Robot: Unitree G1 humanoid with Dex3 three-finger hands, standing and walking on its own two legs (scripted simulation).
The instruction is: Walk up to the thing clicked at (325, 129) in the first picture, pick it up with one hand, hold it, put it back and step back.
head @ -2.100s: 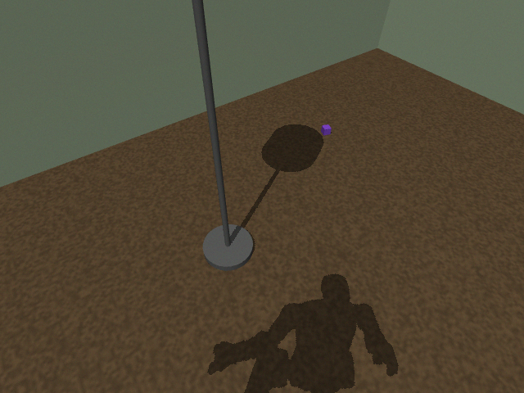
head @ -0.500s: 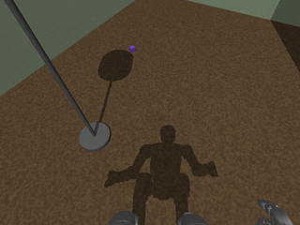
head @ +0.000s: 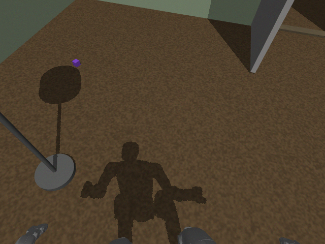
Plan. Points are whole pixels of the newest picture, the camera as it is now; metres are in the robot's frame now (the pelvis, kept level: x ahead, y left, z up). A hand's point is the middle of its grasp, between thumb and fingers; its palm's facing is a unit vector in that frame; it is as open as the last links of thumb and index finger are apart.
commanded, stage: walk up
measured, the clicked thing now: (76, 62) +1.62 +0.72 -0.73
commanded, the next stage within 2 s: stand in 1.44 s
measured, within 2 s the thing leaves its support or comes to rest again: neither
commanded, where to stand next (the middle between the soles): +0.05 -0.01 m, yaw -14 degrees
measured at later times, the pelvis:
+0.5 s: pelvis -0.02 +0.00 +0.00, yaw -11 degrees
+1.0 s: pelvis -0.01 -0.01 +0.02, yaw -15 degrees
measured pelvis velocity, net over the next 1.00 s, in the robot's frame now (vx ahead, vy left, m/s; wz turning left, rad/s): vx -0.01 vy -0.01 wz -0.26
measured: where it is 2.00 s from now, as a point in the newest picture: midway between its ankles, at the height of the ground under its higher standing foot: outside the picture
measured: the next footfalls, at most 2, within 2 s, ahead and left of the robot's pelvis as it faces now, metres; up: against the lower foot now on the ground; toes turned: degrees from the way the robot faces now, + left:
right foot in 0.08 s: +0.02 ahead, -0.13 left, +0.00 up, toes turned -10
left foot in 0.38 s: +0.08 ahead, +0.11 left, +0.00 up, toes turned -11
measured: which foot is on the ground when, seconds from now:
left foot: down 0.00-0.10, up 0.12-0.36, down 0.38-1.00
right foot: up 0.00-0.06, down 0.08-1.00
